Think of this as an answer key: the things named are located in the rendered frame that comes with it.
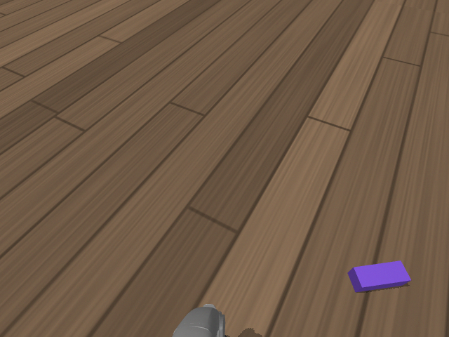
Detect carton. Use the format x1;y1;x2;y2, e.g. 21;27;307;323
348;260;411;293

